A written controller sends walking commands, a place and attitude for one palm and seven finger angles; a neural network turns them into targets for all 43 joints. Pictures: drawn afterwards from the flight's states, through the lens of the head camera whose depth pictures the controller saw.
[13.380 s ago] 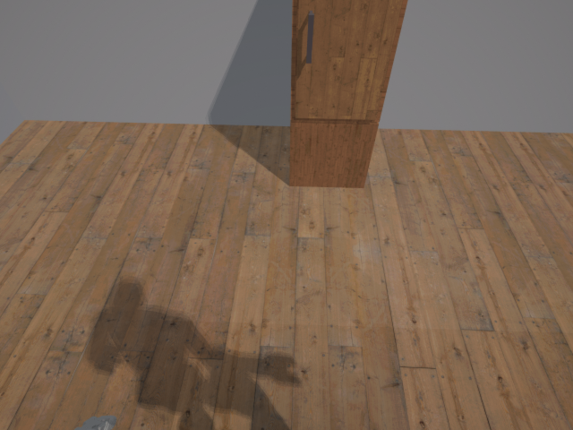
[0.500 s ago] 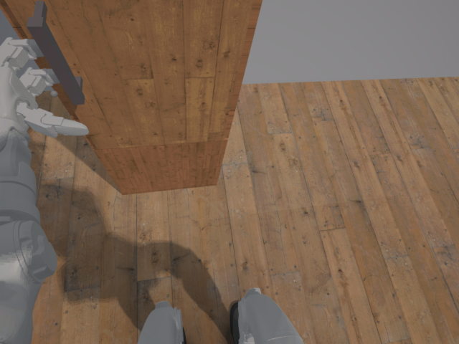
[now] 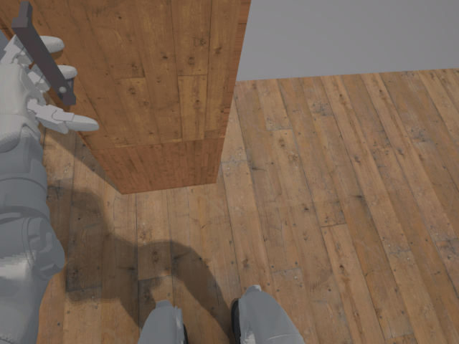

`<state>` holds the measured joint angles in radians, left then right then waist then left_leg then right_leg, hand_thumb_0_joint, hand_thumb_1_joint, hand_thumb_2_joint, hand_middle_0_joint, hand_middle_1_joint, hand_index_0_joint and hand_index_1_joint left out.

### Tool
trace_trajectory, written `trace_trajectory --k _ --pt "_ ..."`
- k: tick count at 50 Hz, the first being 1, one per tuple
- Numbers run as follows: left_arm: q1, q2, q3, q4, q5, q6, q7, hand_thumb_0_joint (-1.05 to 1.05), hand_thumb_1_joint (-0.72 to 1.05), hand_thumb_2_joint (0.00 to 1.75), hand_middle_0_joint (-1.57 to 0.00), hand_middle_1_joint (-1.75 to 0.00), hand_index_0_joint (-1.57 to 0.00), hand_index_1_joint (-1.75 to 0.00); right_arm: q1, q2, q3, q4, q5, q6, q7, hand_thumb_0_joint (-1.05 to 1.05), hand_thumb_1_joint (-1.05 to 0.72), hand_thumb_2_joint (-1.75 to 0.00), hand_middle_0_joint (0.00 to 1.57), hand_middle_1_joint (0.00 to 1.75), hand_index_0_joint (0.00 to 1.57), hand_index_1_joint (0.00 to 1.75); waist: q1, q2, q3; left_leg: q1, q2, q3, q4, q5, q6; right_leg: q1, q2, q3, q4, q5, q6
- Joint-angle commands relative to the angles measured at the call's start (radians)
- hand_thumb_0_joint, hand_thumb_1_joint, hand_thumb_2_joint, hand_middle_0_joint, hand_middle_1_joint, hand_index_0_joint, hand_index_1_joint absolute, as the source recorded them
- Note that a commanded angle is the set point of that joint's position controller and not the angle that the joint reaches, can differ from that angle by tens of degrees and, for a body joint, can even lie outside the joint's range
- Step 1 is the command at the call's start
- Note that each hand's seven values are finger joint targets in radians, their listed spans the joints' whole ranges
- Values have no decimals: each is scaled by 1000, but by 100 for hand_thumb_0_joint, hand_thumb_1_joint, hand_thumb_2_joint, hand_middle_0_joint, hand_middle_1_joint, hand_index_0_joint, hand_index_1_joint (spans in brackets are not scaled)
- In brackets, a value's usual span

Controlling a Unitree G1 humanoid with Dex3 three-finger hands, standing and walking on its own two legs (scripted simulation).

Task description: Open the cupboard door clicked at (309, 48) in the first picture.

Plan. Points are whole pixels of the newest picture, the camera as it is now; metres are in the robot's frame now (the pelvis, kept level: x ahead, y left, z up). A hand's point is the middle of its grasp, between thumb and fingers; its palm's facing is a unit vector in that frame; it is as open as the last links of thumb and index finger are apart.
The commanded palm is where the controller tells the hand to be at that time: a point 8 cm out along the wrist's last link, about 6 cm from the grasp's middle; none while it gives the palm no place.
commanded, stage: slide the fingers in behind the handle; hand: left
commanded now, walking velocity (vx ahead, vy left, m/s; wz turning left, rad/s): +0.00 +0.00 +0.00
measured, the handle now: (50, 59) +0.57 +0.24 +0.07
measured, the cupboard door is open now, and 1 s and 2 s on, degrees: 0 0 48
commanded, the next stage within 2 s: close the thumb around the handle in 0.16 s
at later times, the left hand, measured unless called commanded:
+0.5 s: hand (65, 91) +0.52 +0.21 +0.06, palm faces +0.06 -1.00 -0.02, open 12.4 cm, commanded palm +0.50 +0.26 +0.07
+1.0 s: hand (65, 91) +0.52 +0.21 +0.06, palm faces +0.05 -1.00 +0.00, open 5.7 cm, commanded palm +0.49 +0.26 +0.07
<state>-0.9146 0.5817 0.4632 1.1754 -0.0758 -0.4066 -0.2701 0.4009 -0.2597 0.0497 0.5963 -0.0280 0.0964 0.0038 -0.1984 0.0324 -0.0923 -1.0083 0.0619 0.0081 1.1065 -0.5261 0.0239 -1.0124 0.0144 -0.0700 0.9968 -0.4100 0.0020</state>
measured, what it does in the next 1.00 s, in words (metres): stands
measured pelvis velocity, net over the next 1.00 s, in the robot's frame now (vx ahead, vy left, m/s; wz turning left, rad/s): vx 0.00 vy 0.00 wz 0.00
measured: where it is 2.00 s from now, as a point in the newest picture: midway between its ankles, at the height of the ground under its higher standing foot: outside the picture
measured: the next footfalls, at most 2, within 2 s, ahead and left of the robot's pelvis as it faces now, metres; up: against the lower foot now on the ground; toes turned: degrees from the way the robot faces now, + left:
none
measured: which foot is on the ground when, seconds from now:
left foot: down 0.00-1.00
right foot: down 0.00-1.00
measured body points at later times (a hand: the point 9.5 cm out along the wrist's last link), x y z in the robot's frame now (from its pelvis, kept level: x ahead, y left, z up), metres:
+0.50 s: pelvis +0.00 -0.01 +0.00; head +0.15 +0.02 +0.42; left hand +0.51 +0.27 +0.07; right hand +0.00 -0.27 -0.11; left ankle -0.01 +0.10 -0.66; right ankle +0.03 -0.13 -0.66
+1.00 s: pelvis +0.00 +0.00 +0.00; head +0.15 +0.03 +0.43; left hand +0.51 +0.27 +0.07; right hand +0.00 -0.26 -0.10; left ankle -0.01 +0.10 -0.66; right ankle +0.03 -0.13 -0.66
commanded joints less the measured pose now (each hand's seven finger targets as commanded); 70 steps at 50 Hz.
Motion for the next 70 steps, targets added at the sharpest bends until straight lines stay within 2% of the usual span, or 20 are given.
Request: trace_trajectory --k 1,7,10,13,18,21,23,27,29,33,38,41,45,49,53,54,58,65,67,70 --pt "-422 238 -6 -181 -21 -57 -3 0 -50 30 -30 -120 -30 -120 186 -195 -67 -22 3 -12 -16 0 -90 -90 20 30 20 30 -13 117 -484 333 -29 -63 -122 478 2 255 38 27 -78 331 -16" --pt "-460 249 5 -232 -19 -78 13 0 -50 30 -30 -120 -30 -120 191 -196 -73 -12 -4 -19 -15 0 -90 -90 20 30 20 30 -6 172 -548 408 -26 -73 -112 537 -6 229 35 26 -71 341 -18" --pt "-428 237 -5 -159 -10 -63 16 0 -50 30 -30 -120 -30 -120 185 -192 -68 -12 0 -17 -12 0 -90 -90 20 30 20 30 -9 128 -477 331 -31 -64 -117 471 -2 241 34 27 -76 318 -16" --pt "-427 285 27 -179 -5 -62 16 0 -50 30 -30 -120 -30 -120 185 -195 -68 -26 1 -16 -16 0 -90 -90 20 30 20 30 1 127 -521 319 -36 -55 -114 476 4 289 33 38 -74 351 -14" --pt "-429 283 29 -229 -13 -80 12 0 -22 42 -32 -123 -32 -123 181 -193 -71 -28 0 -18 -15 0 -90 -90 20 30 20 30 6 163 -561 365 -31 -57 -108 520 0 287 34 37 -68 374 -15" --pt "-418 257 8 -182 -17 -67 2 0 -5 49 -33 -125 -33 -125 181 -192 -69 -23 3 -17 -15 0 -90 -90 20 30 20 30 -7 118 -507 325 -32 -57 -110 488 4 284 36 35 -71 364 -16" --pt "-421 239 -9 -179 -16 -60 -3 0 6 54 -34 -126 -34 -126 182 -193 -70 -21 5 -18 -16 0 -90 -90 20 30 20 30 -4 141 -505 342 -32 -59 -117 479 0 260 35 32 -76 338 -15" --pt "-457 289 27 -219 -22 -71 2 0 28 64 -36 -128 -36 -128 184 -197 -70 -19 2 -23 -20 0 -90 -90 20 30 20 30 -1 153 -546 354 -32 -62 -114 490 0 278 33 36 -72 351 -15" --pt "-408 240 2 -201 -23 -72 -2 0 40 68 -36 -130 -36 -130 182 -190 -70 -21 2 -25 -14 0 -90 -90 20 30 20 30 5 154 -543 370 -33 -61 -112 518 -3 272 36 30 -71 362 -17" --pt "-428 265 7 -163 -20 -58 -7 0 62 78 -38 -132 -38 -132 179 -195 -67 -15 6 -21 -18 0 -90 -90 20 30 20 30 -9 121 -480 307 -33 -56 -115 453 4 269 35 36 -80 332 -13" --pt "-434 319 47 -205 -20 -74 -10 0 90 90 -40 -135 -40 -135 182 -197 -66 -25 2 -28 -21 0 -90 -90 20 30 20 30 10 148 -551 323 -35 -57 -109 476 2 301 34 40 -66 353 -17" --pt "-421 235 -9 -228 -28 -81 -20 0 90 90 -40 -135 -40 -135 182 -191 -71 -22 1 -26 -16 0 -90 -90 20 30 20 30 1 192 -545 411 -26 -69 -109 556 -6 239 37 24 -65 361 -21" --pt "-388 226 3 -217 -45 -65 -13 0 90 90 -40 -135 -40 -135 175 -195 -73 -21 5 -19 -13 0 -90 -90 20 30 20 30 9 158 -526 398 -25 -70 -120 541 -10 242 39 18 -75 342 -17" --pt "-405 287 36 -230 -16 -71 17 0 90 90 -40 -135 -40 -135 181 -199 -73 -21 0 -17 -15 0 -90 -90 20 30 20 30 13 144 -524 380 -26 -72 -124 526 -8 254 36 20 -70 338 -17" --pt "-395 269 31 -211 -17 -77 24 0 90 90 -40 -135 -40 -135 177 -195 -71 -25 0 -18 -14 0 -90 -90 20 30 20 30 13 133 -509 358 -29 -65 -124 507 -6 265 36 24 -70 341 -16" --pt "-428 211 -20 -228 -17 -79 23 0 90 90 -40 -135 -40 -135 173 -189 -71 -24 1 -21 -12 0 -90 -90 20 30 20 30 -2 159 -506 380 -29 -69 -126 509 -9 237 36 20 -71 328 -17" --pt "-321 207 0 -250 -26 -87 20 0 90 90 -40 -135 -40 -135 174 -191 -77 -35 0 -19 -6 0 -90 -90 20 30 20 30 37 159 -550 423 -27 -69 -130 576 -16 262 36 17 -68 356 -21" --pt "-53 122 -28 -370 -70 -61 6 0 90 90 -40 -135 -40 -135 134 -180 -90 -87 21 -9 6 0 -90 -90 20 30 20 30 82 77 -524 393 -32 -39 -173 575 -8 374 39 16 -94 409 -19" --pt "32 108 -26 -464 -87 -61 9 0 90 90 -40 -135 -40 -135 125 -173 -95 -104 26 -10 10 0 -90 -90 20 30 20 30 109 113 -558 435 -31 -35 -184 659 -11 409 36 18 -95 459 -21" --pt "183 29 -61 -540 -116 -43 18 0 90 90 -40 -135 -40 -135 97 -162 -100 -123 36 -15 17 0 -90 -90 20 30 20 30 123 60 -493 409 -32 -22 -208 658 -9 449 34 14 -112 482 -19"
